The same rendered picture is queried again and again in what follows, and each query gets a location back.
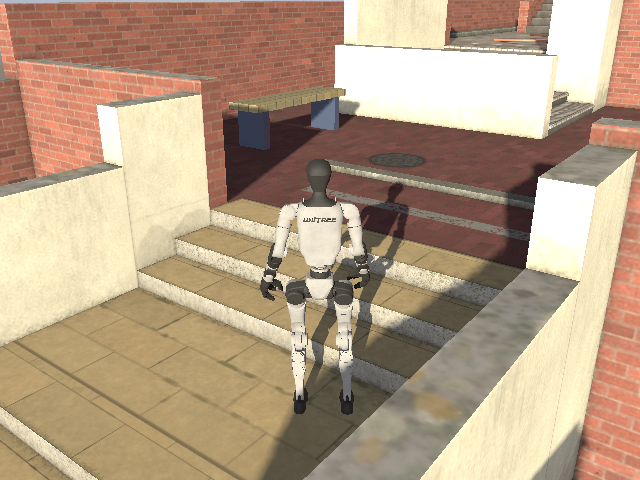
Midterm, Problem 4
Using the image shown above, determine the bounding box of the right robot upper arm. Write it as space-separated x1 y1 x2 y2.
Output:
340 202 365 256

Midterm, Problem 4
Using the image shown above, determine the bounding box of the left robot upper arm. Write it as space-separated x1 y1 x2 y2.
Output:
272 202 299 258

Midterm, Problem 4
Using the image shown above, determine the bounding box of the left robot foot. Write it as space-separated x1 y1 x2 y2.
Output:
293 388 308 414

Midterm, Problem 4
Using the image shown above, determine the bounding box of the robot right shin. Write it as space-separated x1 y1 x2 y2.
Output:
339 332 353 401

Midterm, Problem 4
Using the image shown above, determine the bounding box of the right robot hand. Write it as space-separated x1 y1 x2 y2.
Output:
347 270 370 289

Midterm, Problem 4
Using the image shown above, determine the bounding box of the robot left forearm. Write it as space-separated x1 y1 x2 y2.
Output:
263 243 282 282

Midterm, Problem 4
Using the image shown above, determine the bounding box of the robot right forearm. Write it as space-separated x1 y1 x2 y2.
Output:
354 241 369 274

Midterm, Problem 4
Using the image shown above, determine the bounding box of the left robot hand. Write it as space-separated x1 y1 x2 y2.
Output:
260 277 283 301

